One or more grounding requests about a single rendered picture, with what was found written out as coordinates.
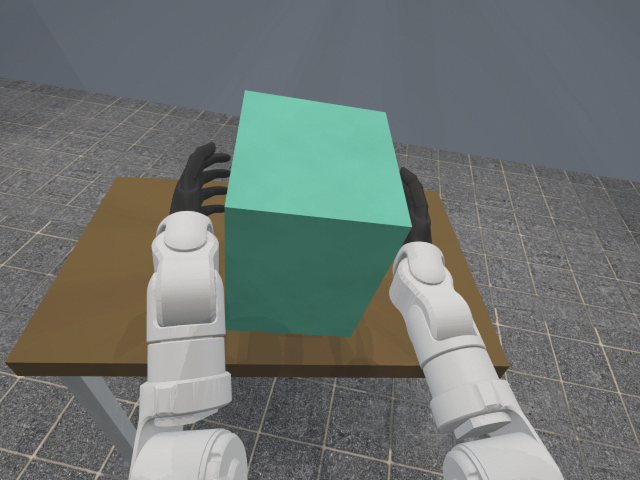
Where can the robot left upper arm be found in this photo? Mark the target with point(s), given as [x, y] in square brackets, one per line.
[210, 454]

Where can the robot right hand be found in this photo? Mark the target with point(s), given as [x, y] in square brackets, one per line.
[417, 207]

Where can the table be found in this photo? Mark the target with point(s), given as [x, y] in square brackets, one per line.
[92, 322]

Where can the carton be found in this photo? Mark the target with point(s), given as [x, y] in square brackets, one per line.
[315, 214]

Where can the robot right upper arm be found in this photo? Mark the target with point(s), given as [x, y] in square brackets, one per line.
[514, 456]

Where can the robot left hand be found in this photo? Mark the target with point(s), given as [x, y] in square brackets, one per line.
[188, 195]

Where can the right robot forearm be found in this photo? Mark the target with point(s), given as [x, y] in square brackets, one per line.
[469, 399]

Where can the left robot forearm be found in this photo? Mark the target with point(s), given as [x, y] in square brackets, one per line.
[186, 381]

